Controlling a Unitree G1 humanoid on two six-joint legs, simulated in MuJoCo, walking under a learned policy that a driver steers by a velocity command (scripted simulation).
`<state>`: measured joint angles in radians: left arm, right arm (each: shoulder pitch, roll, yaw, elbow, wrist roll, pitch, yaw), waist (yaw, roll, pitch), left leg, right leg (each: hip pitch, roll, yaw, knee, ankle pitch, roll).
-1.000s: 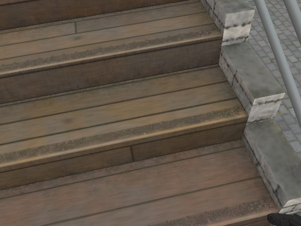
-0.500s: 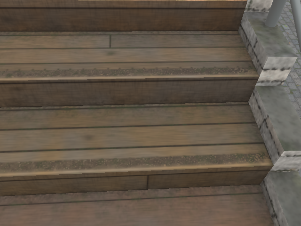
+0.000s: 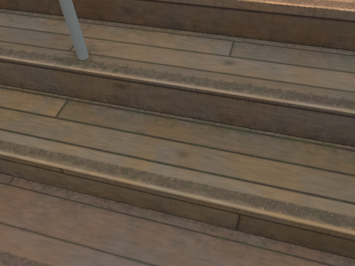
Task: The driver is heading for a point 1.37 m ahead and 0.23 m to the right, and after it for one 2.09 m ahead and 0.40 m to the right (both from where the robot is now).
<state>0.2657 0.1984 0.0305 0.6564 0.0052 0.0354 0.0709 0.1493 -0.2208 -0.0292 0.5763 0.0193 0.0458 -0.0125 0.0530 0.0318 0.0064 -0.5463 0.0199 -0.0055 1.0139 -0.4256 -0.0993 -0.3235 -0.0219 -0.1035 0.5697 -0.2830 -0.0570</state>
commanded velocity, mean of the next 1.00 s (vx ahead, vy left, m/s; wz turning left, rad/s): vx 0.40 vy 0.00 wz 0.08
